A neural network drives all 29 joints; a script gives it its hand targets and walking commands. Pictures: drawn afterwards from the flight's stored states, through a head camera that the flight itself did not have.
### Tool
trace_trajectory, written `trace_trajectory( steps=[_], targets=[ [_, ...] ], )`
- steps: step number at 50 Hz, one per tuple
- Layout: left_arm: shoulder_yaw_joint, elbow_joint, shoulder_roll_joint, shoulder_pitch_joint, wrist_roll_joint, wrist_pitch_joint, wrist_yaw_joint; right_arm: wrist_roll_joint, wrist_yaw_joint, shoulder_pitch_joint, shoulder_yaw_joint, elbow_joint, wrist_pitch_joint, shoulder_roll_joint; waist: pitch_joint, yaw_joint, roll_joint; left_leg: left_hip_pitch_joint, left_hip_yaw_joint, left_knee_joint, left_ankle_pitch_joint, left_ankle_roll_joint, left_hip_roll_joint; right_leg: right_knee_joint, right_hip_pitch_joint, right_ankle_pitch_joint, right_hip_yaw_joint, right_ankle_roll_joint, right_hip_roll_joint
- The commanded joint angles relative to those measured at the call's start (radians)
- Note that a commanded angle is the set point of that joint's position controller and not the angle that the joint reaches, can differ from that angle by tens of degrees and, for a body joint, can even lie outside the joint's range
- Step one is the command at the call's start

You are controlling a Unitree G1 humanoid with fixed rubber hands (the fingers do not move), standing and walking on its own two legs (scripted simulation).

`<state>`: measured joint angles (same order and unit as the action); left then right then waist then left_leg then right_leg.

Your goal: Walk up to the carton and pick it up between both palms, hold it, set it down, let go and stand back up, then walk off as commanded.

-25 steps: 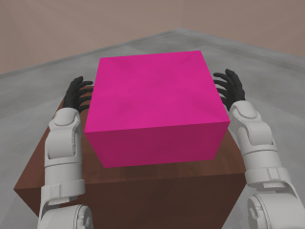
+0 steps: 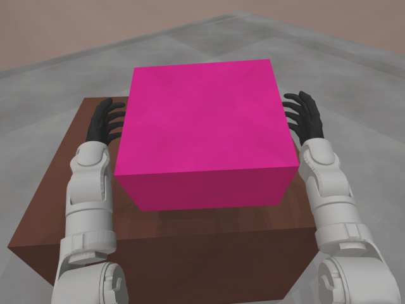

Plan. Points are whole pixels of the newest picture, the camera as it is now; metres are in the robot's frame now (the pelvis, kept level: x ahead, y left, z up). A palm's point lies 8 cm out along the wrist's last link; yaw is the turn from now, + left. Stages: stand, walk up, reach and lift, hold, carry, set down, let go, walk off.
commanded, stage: set down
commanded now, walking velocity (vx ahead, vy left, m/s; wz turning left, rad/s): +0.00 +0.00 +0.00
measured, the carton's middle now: (205, 135) +0.45 +0.00 +0.12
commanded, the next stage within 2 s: none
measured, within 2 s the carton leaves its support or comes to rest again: neither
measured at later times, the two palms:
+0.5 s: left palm (109, 149) +0.38 +0.20 +0.15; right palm (309, 149) +0.36 -0.20 +0.15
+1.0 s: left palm (112, 151) +0.40 +0.20 +0.12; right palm (300, 150) +0.38 -0.19 +0.13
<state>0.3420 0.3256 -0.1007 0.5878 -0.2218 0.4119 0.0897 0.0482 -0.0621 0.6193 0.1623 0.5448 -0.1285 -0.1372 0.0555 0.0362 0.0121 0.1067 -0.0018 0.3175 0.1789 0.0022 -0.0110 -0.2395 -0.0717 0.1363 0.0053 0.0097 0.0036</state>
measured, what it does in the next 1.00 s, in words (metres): stands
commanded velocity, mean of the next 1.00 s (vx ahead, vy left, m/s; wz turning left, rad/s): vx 0.00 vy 0.00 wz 0.00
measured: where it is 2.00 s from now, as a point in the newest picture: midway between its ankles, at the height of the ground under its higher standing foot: outside the picture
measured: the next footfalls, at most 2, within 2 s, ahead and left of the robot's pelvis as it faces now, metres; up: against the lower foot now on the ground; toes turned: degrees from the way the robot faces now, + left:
none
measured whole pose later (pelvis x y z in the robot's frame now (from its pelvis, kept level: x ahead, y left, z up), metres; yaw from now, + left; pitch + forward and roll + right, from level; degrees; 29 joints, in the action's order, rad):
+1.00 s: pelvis +0.01 +0.00 +0.00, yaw +0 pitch -1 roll -1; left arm 0.34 0.71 -0.13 0.66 -0.22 0.16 0.08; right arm -0.04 -0.08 0.60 0.22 0.73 0.03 -0.10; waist 0.02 0.04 0.02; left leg 0.10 0.00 0.32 0.20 0.00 -0.01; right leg -0.22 -0.05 0.14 0.01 0.02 0.00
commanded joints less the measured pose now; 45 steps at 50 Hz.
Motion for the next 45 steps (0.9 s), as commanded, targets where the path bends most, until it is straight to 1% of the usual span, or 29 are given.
trace_trajectory(
  steps=[1,4,7,13,15,19,22,27,29,32,36,38,41,45],
  targets=[
    [-0.402,-0.159,0.420,0.451,0.112,-0.070,0.164,0.051,0.097,0.511,-0.338,-0.244,0.082,0.444,0.326,0.043,-0.017,-0.195,0.035,-0.004,-0.437,-0.065,0.055,-0.028,0.264,-0.393,0.069,0.018,0.023],
    [-0.407,-0.148,0.424,0.486,0.116,-0.078,0.164,0.030,0.100,0.527,-0.309,-0.237,0.091,0.440,0.306,0.050,-0.024,-0.189,0.033,-0.011,-0.401,-0.064,0.051,-0.015,0.238,-0.324,0.073,0.013,0.024],
    [-0.399,-0.108,0.423,0.535,0.118,-0.095,0.164,-0.003,0.108,0.552,-0.273,-0.209,0.103,0.446,0.283,0.051,-0.023,-0.163,0.036,-0.029,-0.322,-0.058,0.048,0.000,0.208,-0.235,0.078,0.009,0.021],
    [-0.323,0.044,0.400,0.598,0.094,-0.126,0.175,-0.082,0.128,0.572,-0.184,-0.097,0.109,0.460,0.191,0.036,0.003,-0.070,0.050,-0.102,-0.076,-0.029,0.043,0.030,0.165,-0.034,0.076,0.007,0.005],
    [-0.318,0.065,0.411,0.638,0.098,-0.148,0.172,-0.095,0.133,0.598,-0.178,-0.090,0.122,0.477,0.203,0.027,0.002,-0.052,0.054,-0.113,-0.054,-0.024,0.042,0.028,0.165,-0.017,0.077,0.006,0.005],
    [-0.346,0.081,0.457,0.711,0.123,-0.210,0.151,-0.097,0.139,0.666,-0.206,-0.116,0.172,0.520,0.305,0.011,-0.016,-0.048,0.056,-0.094,-0.123,-0.029,0.042,0.008,0.184,-0.087,0.078,0.009,0.007],
    [-0.345,0.119,0.465,0.716,0.124,-0.247,0.139,-0.104,0.139,0.661,-0.217,-0.101,0.194,0.537,0.345,0.006,-0.011,-0.052,0.057,-0.079,-0.168,-0.031,0.042,0.001,0.197,-0.141,0.076,0.012,0.005],
    [-0.279,0.217,0.433,0.645,0.085,-0.253,0.151,-0.121,0.135,0.580,-0.196,-0.014,0.179,0.525,0.261,0.004,0.014,-0.048,0.061,-0.091,-0.163,-0.022,0.041,0.009,0.206,-0.162,0.072,0.021,-0.003],
    [-0.263,0.233,0.426,0.628,0.078,-0.251,0.159,-0.118,0.133,0.565,-0.194,-0.002,0.171,0.521,0.241,0.004,0.017,-0.054,0.062,-0.091,-0.176,-0.020,0.041,0.008,0.211,-0.177,0.071,0.024,-0.002],
    [-0.268,0.223,0.431,0.639,0.089,-0.263,0.162,-0.108,0.127,0.569,-0.205,-0.014,0.175,0.524,0.269,0.010,0.009,-0.069,0.061,-0.075,-0.231,-0.025,0.043,-0.003,0.225,-0.233,0.071,0.026,0.001],
    [-0.310,0.178,0.458,0.680,0.118,-0.303,0.149,-0.097,0.122,0.591,-0.233,-0.057,0.206,0.543,0.371,0.018,-0.016,-0.088,0.054,-0.038,-0.336,-0.042,0.046,-0.028,0.258,-0.346,0.071,0.025,0.006],
    [-0.323,0.171,0.464,0.692,0.124,-0.322,0.142,-0.102,0.120,0.587,-0.236,-0.060,0.218,0.551,0.407,0.022,-0.024,-0.090,0.052,-0.026,-0.366,-0.048,0.047,-0.034,0.266,-0.383,0.071,0.025,0.006],
    [-0.309,0.210,0.452,0.676,0.112,-0.335,0.142,-0.119,0.118,0.558,-0.218,-0.029,0.222,0.551,0.390,0.023,-0.019,-0.074,0.052,-0.031,-0.355,-0.047,0.047,-0.032,0.267,-0.395,0.069,0.028,0.001],
    [-0.248,0.300,0.410,0.639,0.076,-0.325,0.164,-0.146,0.117,0.510,-0.162,0.041,0.203,0.535,0.275,0.026,0.003,-0.043,0.058,-0.066,-0.264,-0.032,0.046,-0.015,0.254,-0.331,0.068,0.033,-0.007]
  ],
)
